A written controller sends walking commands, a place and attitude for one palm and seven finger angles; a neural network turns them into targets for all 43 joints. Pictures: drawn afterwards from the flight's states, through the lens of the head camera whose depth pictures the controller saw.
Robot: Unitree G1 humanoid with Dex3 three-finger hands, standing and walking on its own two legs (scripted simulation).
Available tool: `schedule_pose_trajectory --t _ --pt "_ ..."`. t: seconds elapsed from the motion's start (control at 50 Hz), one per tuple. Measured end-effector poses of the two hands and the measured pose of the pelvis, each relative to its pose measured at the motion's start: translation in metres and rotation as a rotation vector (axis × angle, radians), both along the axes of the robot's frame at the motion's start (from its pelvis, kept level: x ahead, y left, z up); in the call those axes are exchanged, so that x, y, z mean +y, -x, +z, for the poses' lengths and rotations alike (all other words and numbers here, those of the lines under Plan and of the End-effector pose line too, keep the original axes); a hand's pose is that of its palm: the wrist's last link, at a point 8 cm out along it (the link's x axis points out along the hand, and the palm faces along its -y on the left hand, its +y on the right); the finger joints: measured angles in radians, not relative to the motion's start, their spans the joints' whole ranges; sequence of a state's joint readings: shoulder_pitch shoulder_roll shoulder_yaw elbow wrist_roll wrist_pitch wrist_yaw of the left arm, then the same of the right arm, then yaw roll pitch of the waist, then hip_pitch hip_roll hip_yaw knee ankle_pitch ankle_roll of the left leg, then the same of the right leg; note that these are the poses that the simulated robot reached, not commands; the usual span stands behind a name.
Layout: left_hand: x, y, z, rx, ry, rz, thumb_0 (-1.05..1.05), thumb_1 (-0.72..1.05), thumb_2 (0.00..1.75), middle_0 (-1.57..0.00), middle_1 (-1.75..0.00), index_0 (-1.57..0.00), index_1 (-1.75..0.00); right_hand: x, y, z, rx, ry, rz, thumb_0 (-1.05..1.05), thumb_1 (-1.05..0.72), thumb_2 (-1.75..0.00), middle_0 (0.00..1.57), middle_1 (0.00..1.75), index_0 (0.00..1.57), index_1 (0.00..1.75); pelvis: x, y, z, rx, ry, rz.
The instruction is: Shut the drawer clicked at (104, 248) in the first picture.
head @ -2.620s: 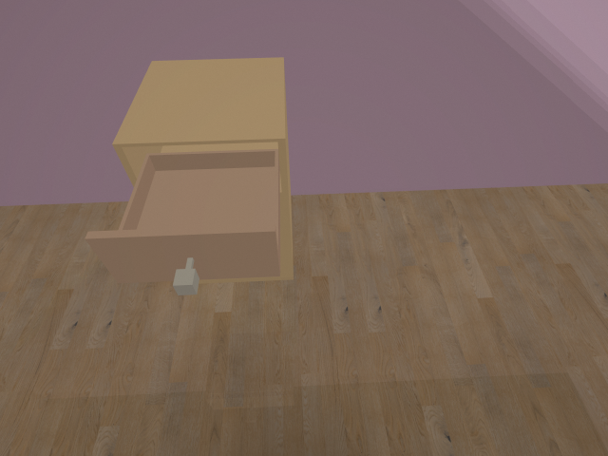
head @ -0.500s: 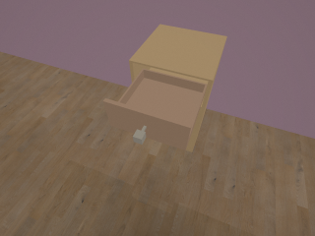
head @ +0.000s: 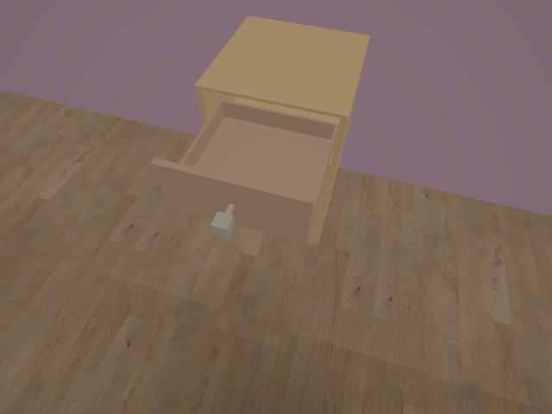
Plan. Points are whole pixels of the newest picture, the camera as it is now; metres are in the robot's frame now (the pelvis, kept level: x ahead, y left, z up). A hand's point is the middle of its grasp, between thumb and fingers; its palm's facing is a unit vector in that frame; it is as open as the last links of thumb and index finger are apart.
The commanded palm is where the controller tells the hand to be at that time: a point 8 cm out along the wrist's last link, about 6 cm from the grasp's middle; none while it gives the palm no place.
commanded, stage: turn to face it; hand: left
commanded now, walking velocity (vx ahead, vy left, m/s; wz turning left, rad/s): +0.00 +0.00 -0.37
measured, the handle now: (226, 218) +0.53 +0.16 -0.19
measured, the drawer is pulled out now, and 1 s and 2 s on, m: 0.30 0.30 0.30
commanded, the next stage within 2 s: take the last steps up to it in 0.46 s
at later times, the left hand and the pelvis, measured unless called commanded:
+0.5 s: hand out of the picture +0.07 +0.19 -0.16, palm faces -0.07 -0.97 -0.23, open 7.3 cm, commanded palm none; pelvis -0.01 +0.00 +0.01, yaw -8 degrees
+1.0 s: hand out of the picture +0.11 +0.14 -0.16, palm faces -0.15 -0.96 -0.21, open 7.3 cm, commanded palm none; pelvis +0.05 -0.03 +0.01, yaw -11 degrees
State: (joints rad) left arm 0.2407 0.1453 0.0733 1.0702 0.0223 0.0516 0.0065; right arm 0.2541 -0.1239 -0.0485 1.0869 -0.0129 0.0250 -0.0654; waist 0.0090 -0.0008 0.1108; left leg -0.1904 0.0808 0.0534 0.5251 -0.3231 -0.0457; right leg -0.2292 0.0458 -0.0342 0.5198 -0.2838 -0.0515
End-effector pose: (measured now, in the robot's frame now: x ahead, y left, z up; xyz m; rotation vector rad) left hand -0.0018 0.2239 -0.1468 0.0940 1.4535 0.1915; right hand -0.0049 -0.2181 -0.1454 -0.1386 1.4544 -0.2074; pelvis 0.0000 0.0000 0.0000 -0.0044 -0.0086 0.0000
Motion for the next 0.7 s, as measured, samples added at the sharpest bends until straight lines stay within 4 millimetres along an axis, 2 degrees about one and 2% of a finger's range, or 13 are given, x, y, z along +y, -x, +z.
schedule_pose_trajectory --t 0.14,0.26,0.38,0.46,0.52,0.58,0.7 --pt "0.017 -0.046 0.003 -0.094 -0.06 -0.082 0.0 0.91 0.9 -0.2 -0.3 -0.2 -0.3 -0.02 0.0 -0.006 -0.041 0.031 -0.038 0.0 -0.91 -0.9 0.2 0.3 0.2 0.3 -0.005 0.006 -0.007 0.012 -0.017 -0.049" --pt "0.014 -0.08 0.013 -0.191 -0.105 -0.13 0.0 0.91 0.9 -0.2 -0.3 -0.2 -0.3 -0.042 -0.012 -0.013 -0.065 0.034 -0.034 0.0 -0.91 -0.9 0.2 0.3 0.2 0.3 -0.014 0.01 -0.009 0.008 -0.017 -0.054" --pt "0.009 -0.079 0.021 -0.179 -0.092 -0.159 0.0 0.91 0.9 -0.2 -0.3 -0.2 -0.3 -0.049 -0.045 0.006 -0.159 0.052 -0.03 0.0 -0.91 -0.9 0.2 0.3 0.2 0.3 -0.011 0.012 0.004 0.014 -0.029 -0.093" --pt "0.009 -0.074 0.019 -0.153 -0.065 -0.176 0.0 0.91 0.9 -0.2 -0.3 -0.2 -0.3 -0.043 -0.063 0.017 -0.228 0.061 -0.037 0.0 -0.91 -0.9 0.2 0.3 0.2 0.3 -0.005 0.01 0.007 0.017 -0.025 -0.123" --pt "0.013 -0.072 0.011 -0.135 -0.043 -0.181 0.0 0.91 0.9 -0.2 -0.3 -0.2 -0.3 -0.035 -0.07 0.022 -0.269 0.073 -0.045 0.0 -0.91 -0.9 0.2 0.3 0.2 0.3 0.002 0.007 0.005 0.018 -0.014 -0.14" --pt "0.019 -0.075 0.002 -0.129 -0.023 -0.178 0.0 0.91 0.9 -0.2 -0.3 -0.2 -0.3 -0.026 -0.066 0.02 -0.278 0.09 -0.036 0.0 -0.91 -0.9 0.2 0.3 0.2 0.3 0.01 0.005 -0.001 0.021 0.003 -0.146" --pt "0.017 -0.091 0.008 -0.129 -0.02 -0.206 0.0 0.91 0.9 -0.2 -0.3 -0.2 -0.3 -0.011 -0.033 0.019 -0.179 0.05 -0.041 0.0 -0.91 -0.9 0.2 0.3 0.2 0.3 0.006 0.0 0.006 0.022 -0.005 -0.171"
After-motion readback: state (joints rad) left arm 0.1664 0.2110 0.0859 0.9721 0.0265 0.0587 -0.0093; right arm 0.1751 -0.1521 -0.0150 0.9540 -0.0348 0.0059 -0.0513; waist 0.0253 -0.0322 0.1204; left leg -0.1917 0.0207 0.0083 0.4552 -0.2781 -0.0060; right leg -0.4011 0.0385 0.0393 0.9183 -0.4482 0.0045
